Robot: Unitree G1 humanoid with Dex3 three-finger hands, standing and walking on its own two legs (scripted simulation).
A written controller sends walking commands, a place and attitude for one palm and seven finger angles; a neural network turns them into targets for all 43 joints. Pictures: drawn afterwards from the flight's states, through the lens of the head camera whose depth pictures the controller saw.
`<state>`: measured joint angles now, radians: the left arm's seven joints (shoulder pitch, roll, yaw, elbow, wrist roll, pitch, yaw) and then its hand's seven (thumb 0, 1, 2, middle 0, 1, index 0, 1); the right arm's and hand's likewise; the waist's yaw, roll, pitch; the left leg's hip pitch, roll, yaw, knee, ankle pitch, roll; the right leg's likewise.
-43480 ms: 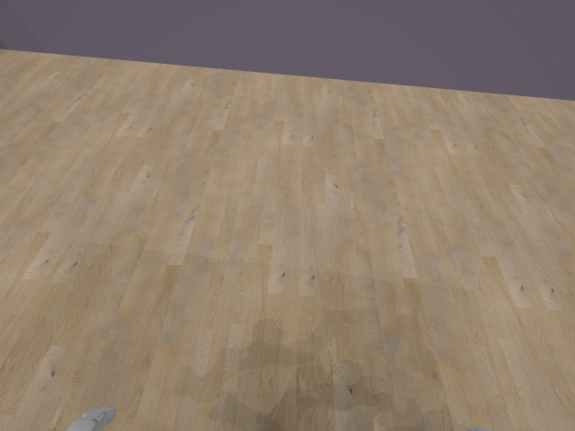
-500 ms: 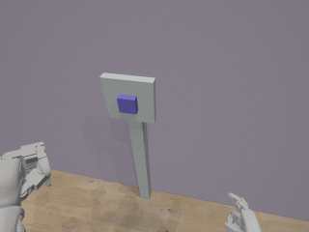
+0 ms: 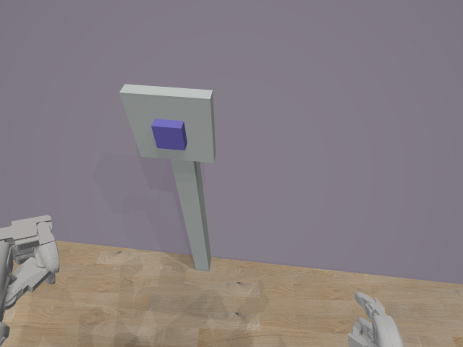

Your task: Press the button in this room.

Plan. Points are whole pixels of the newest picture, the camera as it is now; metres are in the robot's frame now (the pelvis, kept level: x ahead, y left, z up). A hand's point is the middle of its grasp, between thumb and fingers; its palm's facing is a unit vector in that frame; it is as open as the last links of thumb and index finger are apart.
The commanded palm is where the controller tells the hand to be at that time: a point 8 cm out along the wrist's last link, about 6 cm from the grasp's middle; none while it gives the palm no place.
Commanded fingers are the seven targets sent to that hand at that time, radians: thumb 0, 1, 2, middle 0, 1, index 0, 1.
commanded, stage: step back with the hand held close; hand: left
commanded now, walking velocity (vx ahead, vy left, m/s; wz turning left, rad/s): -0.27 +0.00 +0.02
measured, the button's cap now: (170, 133) +0.51 +0.16 +0.08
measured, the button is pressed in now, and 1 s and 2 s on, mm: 0 0 0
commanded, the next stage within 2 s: stop stepping back and stand still in 0.80 s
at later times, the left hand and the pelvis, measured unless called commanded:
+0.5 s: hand out of the picture +0.12 +0.25 +0.16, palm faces +0.40 -0.81 -0.43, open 3.1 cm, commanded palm +0.05 +0.30 +0.18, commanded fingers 0.00 0.90 0.90 -1.30 -1.50 -1.30 -1.50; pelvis -0.07 +0.02 -0.02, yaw +2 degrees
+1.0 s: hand out of the picture +0.01 +0.22 +0.18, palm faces +0.32 -0.80 -0.50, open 3.1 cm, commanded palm -0.02 +0.26 +0.18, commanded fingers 0.00 0.90 0.90 -1.30 -1.50 -1.30 -1.50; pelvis -0.16 -0.02 -0.01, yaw -3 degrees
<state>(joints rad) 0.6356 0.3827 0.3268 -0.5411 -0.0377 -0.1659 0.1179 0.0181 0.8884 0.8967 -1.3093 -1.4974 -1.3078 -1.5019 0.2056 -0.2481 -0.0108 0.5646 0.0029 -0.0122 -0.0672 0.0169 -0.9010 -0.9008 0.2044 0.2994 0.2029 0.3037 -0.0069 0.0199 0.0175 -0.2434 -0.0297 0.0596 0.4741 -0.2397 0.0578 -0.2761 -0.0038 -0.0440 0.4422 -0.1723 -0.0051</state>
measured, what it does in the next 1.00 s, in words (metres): walks backwards: right foot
